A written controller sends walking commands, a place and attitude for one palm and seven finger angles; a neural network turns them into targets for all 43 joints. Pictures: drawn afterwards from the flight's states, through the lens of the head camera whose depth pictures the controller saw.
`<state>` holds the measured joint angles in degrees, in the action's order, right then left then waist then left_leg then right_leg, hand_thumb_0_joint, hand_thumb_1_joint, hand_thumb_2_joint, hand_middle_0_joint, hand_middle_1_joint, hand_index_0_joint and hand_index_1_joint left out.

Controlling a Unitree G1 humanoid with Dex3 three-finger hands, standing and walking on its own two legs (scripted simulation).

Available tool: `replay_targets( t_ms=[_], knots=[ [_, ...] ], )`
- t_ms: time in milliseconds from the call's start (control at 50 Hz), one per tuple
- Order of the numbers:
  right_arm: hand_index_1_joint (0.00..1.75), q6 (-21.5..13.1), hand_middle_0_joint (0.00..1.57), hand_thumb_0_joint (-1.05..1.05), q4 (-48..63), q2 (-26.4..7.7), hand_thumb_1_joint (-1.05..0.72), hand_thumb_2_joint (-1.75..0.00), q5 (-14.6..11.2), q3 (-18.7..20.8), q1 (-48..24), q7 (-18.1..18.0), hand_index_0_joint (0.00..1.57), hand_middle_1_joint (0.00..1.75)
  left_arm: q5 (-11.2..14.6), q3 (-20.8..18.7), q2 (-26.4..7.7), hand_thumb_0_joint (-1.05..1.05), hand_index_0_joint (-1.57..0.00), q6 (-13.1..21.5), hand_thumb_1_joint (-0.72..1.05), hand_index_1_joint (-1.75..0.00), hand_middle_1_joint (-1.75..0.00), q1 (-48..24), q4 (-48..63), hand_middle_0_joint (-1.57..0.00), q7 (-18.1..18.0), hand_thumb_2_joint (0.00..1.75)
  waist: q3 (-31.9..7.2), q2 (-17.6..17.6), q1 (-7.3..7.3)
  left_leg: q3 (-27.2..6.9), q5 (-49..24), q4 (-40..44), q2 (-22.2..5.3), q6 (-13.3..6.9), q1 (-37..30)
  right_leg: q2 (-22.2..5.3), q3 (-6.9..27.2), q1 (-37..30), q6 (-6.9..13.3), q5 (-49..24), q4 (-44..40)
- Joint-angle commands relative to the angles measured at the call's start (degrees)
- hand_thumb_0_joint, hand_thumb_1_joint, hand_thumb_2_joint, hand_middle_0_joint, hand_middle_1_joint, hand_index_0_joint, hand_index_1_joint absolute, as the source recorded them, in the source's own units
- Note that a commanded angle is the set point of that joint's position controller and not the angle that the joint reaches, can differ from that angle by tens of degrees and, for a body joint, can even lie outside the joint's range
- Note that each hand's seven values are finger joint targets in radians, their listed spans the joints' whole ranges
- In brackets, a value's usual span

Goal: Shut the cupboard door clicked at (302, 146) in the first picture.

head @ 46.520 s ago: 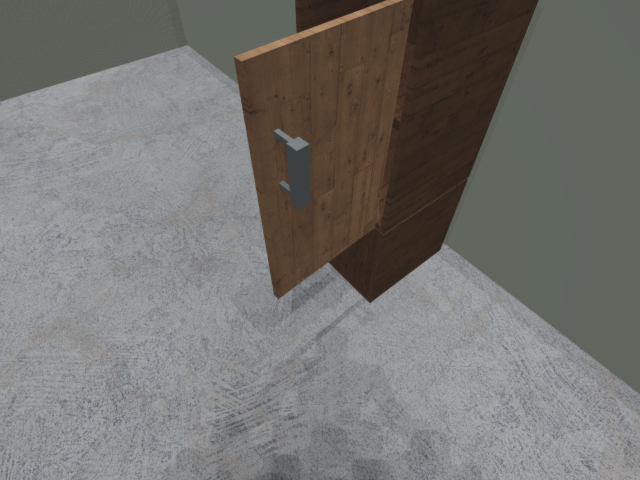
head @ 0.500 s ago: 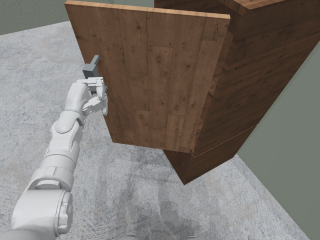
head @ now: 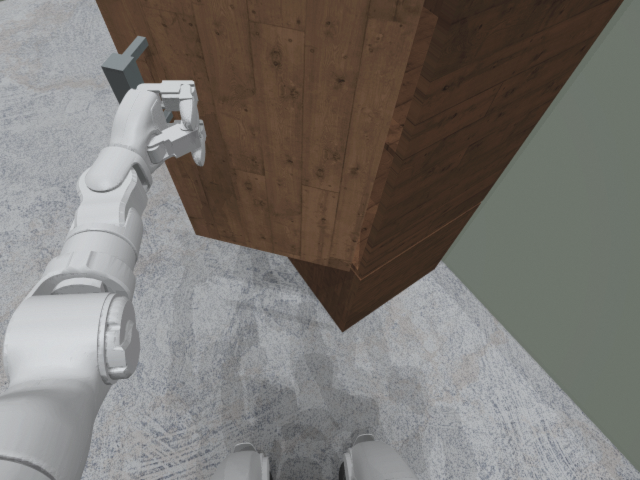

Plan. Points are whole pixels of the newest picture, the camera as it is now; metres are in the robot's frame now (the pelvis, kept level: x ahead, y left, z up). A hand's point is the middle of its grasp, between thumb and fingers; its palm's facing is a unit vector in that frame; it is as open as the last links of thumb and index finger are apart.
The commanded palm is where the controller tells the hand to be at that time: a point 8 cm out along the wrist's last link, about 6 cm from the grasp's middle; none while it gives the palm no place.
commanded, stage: push the door shut along its arc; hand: left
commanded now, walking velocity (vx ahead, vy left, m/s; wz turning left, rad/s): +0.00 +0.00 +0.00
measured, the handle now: (146, 95) +0.58 +0.17 +0.11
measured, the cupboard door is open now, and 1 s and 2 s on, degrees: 41 29 23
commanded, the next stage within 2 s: pull the fist back off the door in 0.82 s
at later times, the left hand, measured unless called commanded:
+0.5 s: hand (215, 108) +0.54 +0.08 +0.12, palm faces -0.38 -0.93 +0.00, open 3.0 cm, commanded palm +0.56 +0.12 +0.12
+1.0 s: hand (241, 88) +0.57 +0.05 +0.12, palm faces -0.29 -0.95 +0.08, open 3.4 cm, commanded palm +0.59 +0.06 +0.12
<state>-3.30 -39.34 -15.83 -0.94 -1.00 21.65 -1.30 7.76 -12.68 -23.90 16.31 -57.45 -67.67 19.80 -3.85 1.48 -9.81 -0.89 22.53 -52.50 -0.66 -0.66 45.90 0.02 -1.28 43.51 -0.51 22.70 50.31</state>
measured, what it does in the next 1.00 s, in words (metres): stands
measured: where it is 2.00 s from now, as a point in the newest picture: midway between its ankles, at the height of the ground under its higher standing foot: outside the picture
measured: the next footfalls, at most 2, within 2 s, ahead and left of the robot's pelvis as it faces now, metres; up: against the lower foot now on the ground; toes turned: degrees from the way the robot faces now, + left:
none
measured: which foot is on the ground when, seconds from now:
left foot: down 0.00-1.00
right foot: down 0.00-1.00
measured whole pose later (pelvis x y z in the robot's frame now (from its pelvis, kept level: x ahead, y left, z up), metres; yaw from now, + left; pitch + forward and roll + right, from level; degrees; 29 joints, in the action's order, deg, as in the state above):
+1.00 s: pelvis -0.01 +0.01 -0.03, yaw +0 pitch +25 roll -4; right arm -6.0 -41.5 -15.2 2.4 -1.7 23.7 -1.3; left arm 5.0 -12.8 -25.4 9.2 -81.5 -78.5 13.7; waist -5.0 3.2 -14.4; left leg -2.6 25.0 -62.1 -1.0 -1.0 62.1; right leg 0.5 -2.8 58.2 -1.0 24.4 57.5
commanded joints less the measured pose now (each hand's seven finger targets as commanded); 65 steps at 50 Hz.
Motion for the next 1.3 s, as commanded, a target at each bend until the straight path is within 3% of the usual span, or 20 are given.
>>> replay_targets(
  t_ms=[0,120,240,300,400,460,480,560,640,760,900,920,940,980,1040,1080,1120,1160,1220,1280],
  knots=[
    [0.3,-0.94,0.2,0.0,3.96,-10.1,-0.9,-0.9,0.0,3.55,8.23,-0.53,0.2,0.3,0.26,-2.02,-11.24,0.0,-1.3,3.27,0.9,-1.5,-1.5,-32.89,11.92,-1.3,1.44,0.9,-26.79,3.65,-3.21,-2.82,-15.32,4.34,0.45,-1.27,-22.06,2.14,-0.09,-2.34,2.0,-13.3,-6.02],
    [0.3,0.29,0.2,0.0,4.69,-10.52,-0.9,-0.9,0.34,3.3,9.98,-0.37,0.2,0.3,-0.7,-5.45,-15.99,0.0,-1.3,1.26,0.9,-1.5,-1.5,-32.62,7.22,-1.3,2.0,0.9,-25.74,2.33,-3.31,-1.8,-15.61,2.97,0.67,-1.66,-16.58,2.42,0.47,-4.26,1.75,-15.91,-5.39],
    [0.3,1.08,0.2,0.0,5.22,-10.6,-0.9,-0.9,0.63,3.65,11.43,-0.69,0.2,0.3,-1.19,-7.16,-19.09,0.0,-1.3,1.11,0.9,-1.5,-1.5,-35.81,9.05,-1.3,3.57,0.9,-30.2,2.05,-3.69,-1.13,-17.59,1.5,0.89,-1.99,-15.49,2.65,1.24,-7.42,1.36,-20.18,-4.75],
    [0.3,1.18,0.2,0.0,4.27,-10.45,-0.9,-0.9,0.56,3.74,11.7,-0.98,0.2,0.3,-0.84,-3.51,-15.29,0.0,-1.3,0.95,0.9,-1.5,-1.5,-39.09,9.37,-1.3,4.71,0.9,-29.52,4.6,-5.04,-1.75,-18.82,1.02,0.7,-1.84,-18.65,2.82,0.53,-3.31,1.51,-19.55,-4.72],
    [0.3,0.67,0.2,0.0,2.9,-10.88,-0.9,-0.9,0.86,3.63,12.26,-1.59,0.2,0.3,-0.2,-3.31,-15.69,0.0,-1.3,-0.11,0.9,-1.5,-1.5,-43.04,7.85,-1.3,5.9,0.9,-29.24,4.23,-6.6,-1.91,-18.31,0.33,0.71,-2.13,-18.77,3.0,0.37,-1.55,1.46,-18.61,-5.08],
    [0.3,0.0,0.2,0.0,2.33,-10.77,-0.9,-0.9,0.96,3.4,12.13,-1.83,0.2,0.3,0.49,-0.98,-12.63,0.0,-1.3,-0.2,0.9,-1.5,-1.5,-45.39,7.56,-1.3,6.7,0.9,-28.78,6.76,-7.47,-2.28,-19.14,-0.23,0.74,-2.15,-20.93,3.22,-0.39,1.92,1.89,-17.29,-4.59],
    [0.3,-0.03,0.2,0.0,1.53,-10.98,-0.9,-0.9,1.1,3.42,12.2,-1.87,0.2,0.3,0.13,-1.22,-13.9,0.0,-1.3,-0.2,0.9,-1.5,-1.5,-46.86,7.54,-1.3,6.56,0.9,-28.61,7.21,-7.61,-2.91,-19.02,-0.28,0.34,-1.85,-21.54,3.13,-0.56,2.98,1.87,-16.25,-4.61],
    [0.3,-1.19,0.2,0.0,0.43,-10.92,-0.9,-0.9,1.35,3.5,12.24,-2.08,0.2,0.3,0.68,2.22,-8.49,0.0,-1.3,-0.02,0.9,-1.5,-1.5,-50.98,8.23,-1.3,6.51,0.9,-28.92,8.92,-9.26,-3.59,-19.55,-1.07,0.2,-2.02,-24.33,3.35,-1.37,7.72,2.1,-14.02,-3.97],
    [0.3,-1.84,0.2,0.0,-0.48,-11.36,-0.9,-0.9,1.55,3.29,12.11,-2.03,0.2,0.3,-0.11,2.37,-8.75,0.0,-1.3,-1.08,0.9,-1.5,-1.5,-52.53,4.54,-1.3,5.86,0.9,-26.96,7.65,-10.1,-3.99,-15.74,-1.63,-0.07,-1.92,-21.2,3.24,-1.52,10.09,2.0,-10.67,-3.62],
    [0.3,-2.82,0.2,0.0,-1.46,-11.27,-0.9,-0.9,1.96,3.33,12.62,-2.01,0.2,0.3,-0.88,5.05,-4.62,0.0,-1.3,-0.77,0.9,-1.5,-1.5,-57.75,6.3,-1.3,4.88,0.9,-31.03,11.96,-11.08,-5.38,-19.31,-3.18,-0.4,-1.88,-25.87,3.53,-2.66,15.71,2.47,-10.11,-0.98],
    [0.3,-3.13,0.2,0.0,-2.47,-11.5,-0.9,-0.9,2.11,3.19,13.24,-1.91,0.2,0.3,-1.81,5.85,-3.81,0.0,-1.3,-2.72,0.9,-1.5,-1.5,-60.65,3.13,-1.3,4.36,0.9,-31.01,10.69,-12.52,-5.7,-17.22,-4.27,-0.46,-1.85,-24.25,3.71,-3.2,18.16,2.43,-8.94,-0.08],
    [0.3,-3.68,0.2,0.0,-0.74,-9.56,-0.9,-0.9,2.91,2.28,15.45,-1.17,0.2,0.3,1.65,-6.4,-6.92,0.0,-1.3,-4.12,0.9,-1.5,-1.5,-61.41,2.21,-1.3,-7.89,0.9,-31.02,12.32,-9.81,-6.57,-12.9,-3.4,-1.23,-0.69,-16.87,2.69,-1.9,14.96,2.04,-8.06,-0.65],
    [0.3,-3.77,0.2,0.0,-0.48,-9.44,-0.9,-0.9,3.45,2.3,16.2,0.0,0.2,0.3,-0.26,-4.78,-4.57,0.0,-1.3,-4.82,0.9,-1.5,-1.5,-59.06,1.15,-1.3,-14.48,0.9,-31.24,11.36,-10.24,-7.06,-11.34,-2.35,-1.44,-0.39,-15.71,2.71,-2.14,14.33,1.56,-7.29,0.0],
    [0.3,-3.45,0.2,0.0,-0.11,-9.46,-0.9,-0.9,5.34,2.87,17.8,2.05,0.2,0.3,-3.39,-7.53,-4.25,0.0,-1.3,-3.81,0.9,-1.5,-1.5,-58.46,0.88,-1.3,-24.65,0.9,-31.71,7.5,-10.4,-7.22,-12.32,-2.54,-1.27,-0.3,-13.68,2.42,-2.66,13.31,0.9,-7.82,0.44],
    [0.3,-2.5,0.2,0.0,0.12,-8.98,-0.9,-0.9,8.16,3.56,19.54,5.71,0.2,0.3,-12.85,-6.4,-4.68,0.0,-1.3,1.42,0.9,-1.5,-1.5,-58.89,4.24,-1.3,-35.91,0.9,-35.28,9.9,-9.93,-6.12,-17.08,-4.84,-0.78,-0.01,-14.34,2.45,-2.83,13.85,0.92,-9.69,1.9],
    [0.3,-1.14,0.2,0.0,0.85,-9.26,-0.9,-0.9,8.25,4.13,20.02,7.11,0.2,0.3,-17.02,-3.86,-4.94,0.0,-1.3,3.92,0.9,-1.5,-1.5,-56.51,4.18,-1.3,-36.02,0.9,-36.45,10.65,-9.37,-5.63,-19.37,-4.6,-0.65,0.25,-16.11,2.62,-2.62,12.37,1.31,-10.96,1.7],
    [0.3,0.3,0.2,0.0,1.65,-9.59,-0.9,-0.9,7.42,4.45,19.85,7.38,0.2,0.3,-17.3,-2.56,-5.34,0.0,-1.3,4.05,0.9,-1.5,-1.5,-53.59,3.72,-1.3,-33.57,0.9,-37.3,10.24,-8.58,-4.63,-18.36,-3.39,-0.4,0.05,-16.38,2.65,-2.11,8.39,1.66,-12.19,0.38],
    [0.3,1.58,0.2,0.0,2.46,-9.95,-0.9,-0.9,6.51,4.48,20.29,6.84,0.2,0.3,-14.9,-4.84,-7.27,0.0,-1.3,2.78,0.9,-1.5,-1.5,-50.61,3.18,-1.3,-30.97,0.9,-37.28,8.06,-7.49,-4.07,-18.05,-1.61,-0.08,-0.29,-16.29,3.02,-1.96,3.61,1.81,-14.0,-1.03],
    [0.3,2.69,0.2,0.0,3.73,-9.3,-0.9,-0.9,5.34,4.43,19.11,6.14,0.2,0.3,-10.92,-4.33,-4.11,0.0,-1.3,1.29,0.9,-1.5,-1.5,-46.27,4.87,-1.3,-28.45,0.9,-35.1,5.15,-6.44,-2.54,-16.52,0.72,0.21,-0.59,-15.79,3.39,-1.75,-0.96,1.46,-15.54,-3.76],
    [0.3,2.76,0.2,0.0,4.22,-8.93,-0.9,-0.9,5.14,4.51,18.67,5.57,0.2,0.3,-8.23,-7.5,-5.69,0.0,-1.3,3.85,0.9,-1.5,-1.5,-42.88,10.16,-1.3,-28.18,0.9,-34.84,4.14,-4.38,-1.34,-17.6,2.33,0.42,-0.71,-16.31,3.43,-1.08,-5.54,1.36,-18.43,-5.06]
  ],
)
